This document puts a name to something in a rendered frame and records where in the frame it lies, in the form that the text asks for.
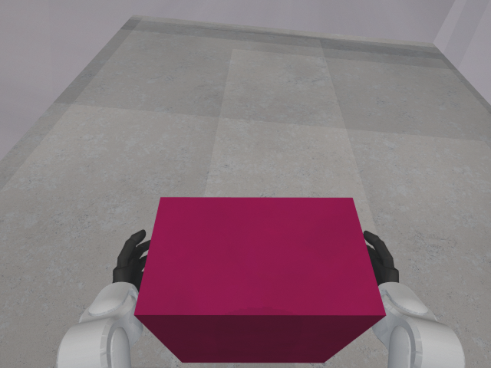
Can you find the left robot hand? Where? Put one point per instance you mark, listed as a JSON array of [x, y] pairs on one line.
[[129, 265]]

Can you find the right robot forearm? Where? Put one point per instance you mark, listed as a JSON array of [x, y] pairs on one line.
[[411, 333]]

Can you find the left robot forearm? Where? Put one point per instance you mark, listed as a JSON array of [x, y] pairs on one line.
[[106, 331]]

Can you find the right robot hand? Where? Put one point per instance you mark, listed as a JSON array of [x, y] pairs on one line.
[[381, 260]]

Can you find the carton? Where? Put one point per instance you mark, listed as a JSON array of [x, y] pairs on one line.
[[257, 280]]

